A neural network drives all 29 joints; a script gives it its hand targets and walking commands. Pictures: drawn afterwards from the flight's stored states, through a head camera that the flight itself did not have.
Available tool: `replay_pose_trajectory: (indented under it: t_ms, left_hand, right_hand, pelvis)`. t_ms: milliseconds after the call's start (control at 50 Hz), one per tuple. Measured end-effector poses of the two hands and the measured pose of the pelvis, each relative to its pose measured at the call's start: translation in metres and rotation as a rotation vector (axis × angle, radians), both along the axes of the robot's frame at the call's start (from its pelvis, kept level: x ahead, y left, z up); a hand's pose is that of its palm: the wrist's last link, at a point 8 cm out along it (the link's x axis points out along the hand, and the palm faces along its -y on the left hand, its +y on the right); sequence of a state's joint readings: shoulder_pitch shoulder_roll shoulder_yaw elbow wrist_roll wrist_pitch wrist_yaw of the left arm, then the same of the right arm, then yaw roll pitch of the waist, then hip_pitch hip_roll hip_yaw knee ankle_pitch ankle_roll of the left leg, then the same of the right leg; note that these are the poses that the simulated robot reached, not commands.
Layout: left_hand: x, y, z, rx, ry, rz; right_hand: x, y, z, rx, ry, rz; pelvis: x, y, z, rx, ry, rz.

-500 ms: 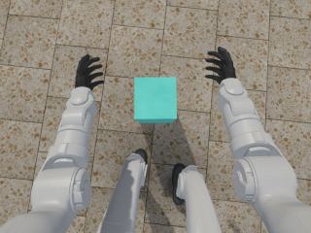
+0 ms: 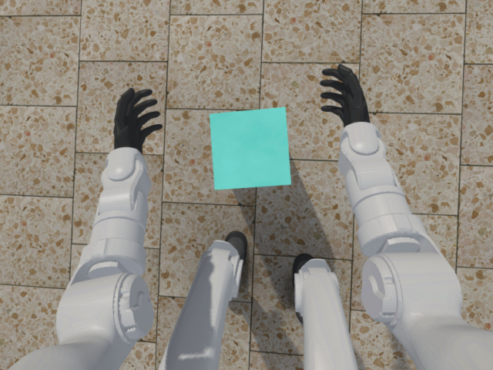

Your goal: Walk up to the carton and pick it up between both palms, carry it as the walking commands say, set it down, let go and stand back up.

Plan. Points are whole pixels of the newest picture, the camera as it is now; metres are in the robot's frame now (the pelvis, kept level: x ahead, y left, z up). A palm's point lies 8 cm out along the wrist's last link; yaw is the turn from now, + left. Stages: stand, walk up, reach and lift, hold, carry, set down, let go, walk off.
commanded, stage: reach and lift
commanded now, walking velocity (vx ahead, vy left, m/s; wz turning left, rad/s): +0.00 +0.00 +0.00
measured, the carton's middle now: (253, 155) +0.44 +0.07 -0.47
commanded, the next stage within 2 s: none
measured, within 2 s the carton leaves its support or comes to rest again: leaves its support in 1.78 s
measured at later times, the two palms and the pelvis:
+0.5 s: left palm (157, 150) +0.41 +0.25 -0.28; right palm (316, 137) +0.47 -0.07 -0.29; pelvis -0.10 -0.01 -0.15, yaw -1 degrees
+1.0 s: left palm (186, 170) +0.38 +0.23 -0.43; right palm (321, 155) +0.45 -0.10 -0.42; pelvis -0.08 -0.01 -0.22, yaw -1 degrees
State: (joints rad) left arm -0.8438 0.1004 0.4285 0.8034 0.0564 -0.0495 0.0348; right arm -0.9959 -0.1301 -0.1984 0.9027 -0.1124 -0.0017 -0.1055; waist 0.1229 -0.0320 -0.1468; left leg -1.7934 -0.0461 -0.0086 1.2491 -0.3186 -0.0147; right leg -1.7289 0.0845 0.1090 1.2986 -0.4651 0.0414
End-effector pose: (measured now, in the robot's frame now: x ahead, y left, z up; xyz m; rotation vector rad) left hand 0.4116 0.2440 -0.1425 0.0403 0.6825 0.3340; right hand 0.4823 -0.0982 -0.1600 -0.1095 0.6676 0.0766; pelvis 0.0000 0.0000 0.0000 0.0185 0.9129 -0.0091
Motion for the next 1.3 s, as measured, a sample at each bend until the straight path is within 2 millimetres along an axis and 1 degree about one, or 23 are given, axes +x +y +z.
replay_pose_trajectory:
  t_ms: [60,100,140,180,220,300,400,480,540,600,660,700,740,800,860,920,960,1000,1080,1140,1180,1220,1300]
  left_hand:
    - [-0.018,-0.009,-0.04,-0.06,0.031,0.01]
    - [-0.03,-0.019,-0.064,-0.097,0.056,0.013]
    - [-0.036,-0.027,-0.082,-0.116,0.059,0.003]
    - [-0.038,-0.03,-0.095,-0.104,0.042,-0.02]
    - [-0.036,-0.03,-0.104,-0.08,0.018,-0.033]
    - [-0.021,-0.018,-0.111,-0.045,-0.053,-0.022]
    - [-0.002,0.0,-0.119,-0.045,-0.056,0.01]
    - [0.002,0.009,-0.131,-0.085,-0.015,0.041]
    - [0.002,0.01,-0.151,-0.119,0.046,0.035]
    - [0.009,0.002,-0.176,-0.146,0.068,-0.007]
    - [0.024,-0.012,-0.199,-0.159,0.024,-0.048]
    - [0.033,-0.019,-0.211,-0.162,-0.011,-0.058]
    - [0.036,-0.025,-0.223,-0.152,-0.035,-0.074]
    - [0.024,-0.029,-0.244,-0.128,-0.019,-0.094]
    - [0.001,-0.029,-0.266,-0.105,0.034,-0.093]
    - [-0.023,-0.021,-0.285,-0.077,0.111,-0.055]
    - [-0.031,-0.016,-0.289,-0.072,0.126,-0.022]
    - [-0.03,-0.014,-0.283,-0.079,0.089,-0.001]
    - [-0.008,-0.018,-0.256,-0.091,0.006,-0.014]
    - [0.01,-0.022,-0.238,-0.111,-0.008,-0.024]
    - [0.017,-0.023,-0.228,-0.12,-0.006,-0.027]
    - [0.017,-0.022,-0.223,-0.112,0.017,-0.029]
    - [0.012,-0.019,-0.225,-0.082,0.059,-0.055]
  right_hand:
    - [-0.022,0.006,-0.037,-0.005,0.051,0.02]
    - [-0.038,0.005,-0.059,-0.012,0.083,0.015]
    - [-0.05,0.0,-0.076,-0.029,0.092,0.004]
    - [-0.055,-0.005,-0.085,-0.044,0.068,-0.01]
    - [-0.054,-0.01,-0.09,-0.043,0.03,-0.026]
    - [-0.037,-0.013,-0.096,-0.062,-0.025,-0.029]
    - [-0.019,0.007,-0.11,-0.051,0.004,-0.005]
    - [-0.012,0.03,-0.127,-0.015,0.054,0.015]
    - [-0.012,0.036,-0.144,-0.035,0.115,0.01]
    - [-0.006,0.034,-0.159,-0.052,0.115,-0.005]
    - [0.005,0.027,-0.173,-0.076,0.079,-0.014]
    - [0.011,0.022,-0.182,-0.086,0.047,-0.021]
    - [0.012,0.016,-0.194,-0.084,0.029,-0.027]
    - [0.002,0.006,-0.222,-0.071,0.046,-0.035]
    - [-0.017,0.0,-0.252,-0.048,0.075,-0.041]
    - [-0.037,-0.001,-0.276,-0.045,0.129,-0.01]
    - [-0.041,-0.001,-0.276,-0.054,0.144,0.023]
    - [-0.033,-0.002,-0.26,-0.034,0.08,0.021]
    - [-0.01,0.004,-0.224,-0.005,-0.013,0.017]
    - [-0.005,0.013,-0.212,-0.009,0.023,0.038]
    - [-0.007,0.021,-0.209,0.007,0.053,0.049]
    - [-0.011,0.027,-0.211,0.02,0.073,0.052]
    - [-0.018,0.029,-0.225,0.029,0.098,0.032]
  pelvis:
    - [-0.011,-0.003,-0.017,-0.009,0.031,0.002]
    - [-0.019,-0.005,-0.029,-0.018,0.035,0.007]
    - [-0.03,-0.007,-0.042,-0.022,0.01,0.005]
    - [-0.043,-0.01,-0.055,-0.025,-0.06,0.003]
    - [-0.056,-0.012,-0.07,-0.029,-0.132,0.004]
    - [-0.084,-0.017,-0.101,-0.023,-0.275,-0.006]
    - [-0.104,-0.018,-0.134,-0.013,-0.391,-0.015]
    - [-0.102,-0.011,-0.151,-0.011,-0.372,-0.007]
    - [-0.093,-0.003,-0.161,-0.017,-0.306,0.008]
    - [-0.083,0.005,-0.168,-0.039,-0.251,0.023]
    - [-0.075,0.011,-0.174,-0.069,-0.206,0.033]
    - [-0.072,0.014,-0.177,-0.086,-0.218,0.034]
    - [-0.07,0.016,-0.18,-0.097,-0.244,0.037]
    - [-0.07,0.016,-0.186,-0.095,-0.28,0.04]
    - [-0.073,0.012,-0.192,-0.081,-0.339,0.032]
    - [-0.076,0.004,-0.205,-0.055,-0.334,0.02]
    - [-0.078,-0.002,-0.212,-0.039,-0.352,0.014]
    - [-0.081,-0.007,-0.219,-0.025,-0.376,0.009]
    - [-0.092,-0.016,-0.227,-0.007,-0.411,0.001]
    - [-0.094,-0.018,-0.23,0.001,-0.389,-0.008]
    - [-0.093,-0.018,-0.229,0.001,-0.366,-0.013]
    - [-0.089,-0.016,-0.227,-0.002,-0.336,-0.012]
    - [-0.081,-0.01,-0.219,-0.008,-0.276,-0.004]
